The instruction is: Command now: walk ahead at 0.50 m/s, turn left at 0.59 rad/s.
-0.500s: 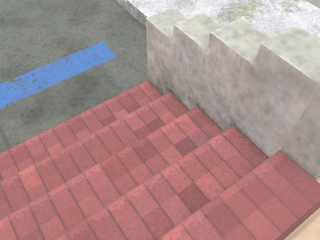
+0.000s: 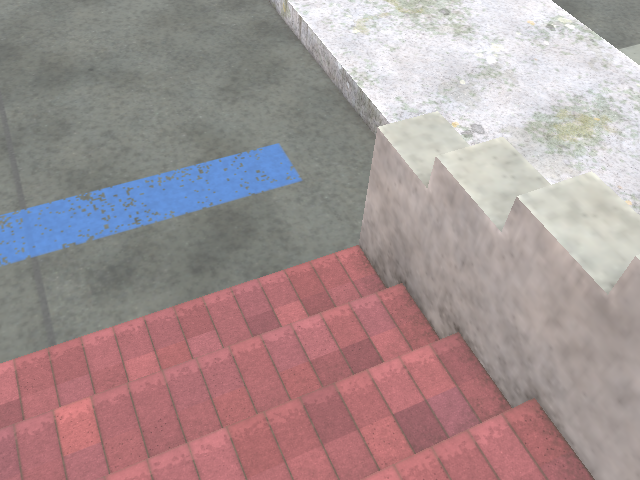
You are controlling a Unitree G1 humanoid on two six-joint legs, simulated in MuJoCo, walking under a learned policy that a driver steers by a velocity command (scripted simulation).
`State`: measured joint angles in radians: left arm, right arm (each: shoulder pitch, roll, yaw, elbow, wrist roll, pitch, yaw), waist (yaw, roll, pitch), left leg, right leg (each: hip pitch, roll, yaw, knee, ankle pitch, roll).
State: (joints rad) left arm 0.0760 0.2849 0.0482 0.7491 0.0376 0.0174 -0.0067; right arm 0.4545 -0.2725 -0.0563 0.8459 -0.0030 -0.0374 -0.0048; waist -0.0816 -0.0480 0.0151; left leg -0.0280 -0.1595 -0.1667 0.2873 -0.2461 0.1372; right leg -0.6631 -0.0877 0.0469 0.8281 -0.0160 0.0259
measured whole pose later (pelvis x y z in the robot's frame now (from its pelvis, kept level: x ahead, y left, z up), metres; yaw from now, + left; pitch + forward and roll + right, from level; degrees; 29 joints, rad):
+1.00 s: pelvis +0.55 -0.01 -0.25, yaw +21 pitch +0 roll -1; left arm 0.54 0.21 0.03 0.99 0.00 -0.02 0.04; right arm 0.02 -0.17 -0.03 0.86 -0.03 -0.05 0.03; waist 0.12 -0.01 0.06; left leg -0.32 -0.03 0.05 0.50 -0.19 0.08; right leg -0.30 -0.01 -0.03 1.55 -0.82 -0.08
